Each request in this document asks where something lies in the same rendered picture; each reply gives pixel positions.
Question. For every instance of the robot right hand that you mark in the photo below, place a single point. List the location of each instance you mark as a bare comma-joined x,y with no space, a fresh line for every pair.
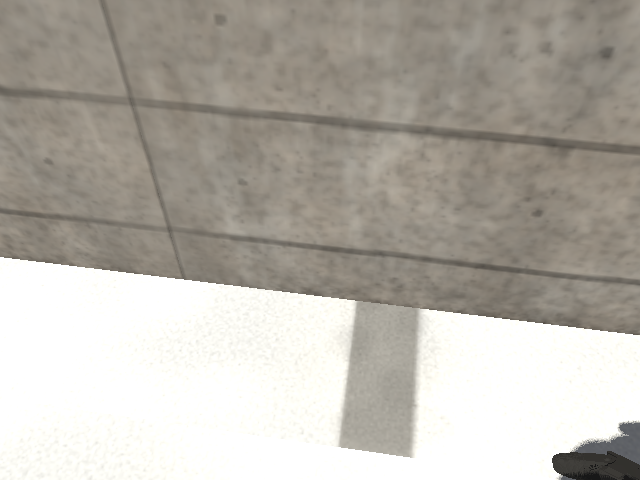
592,466

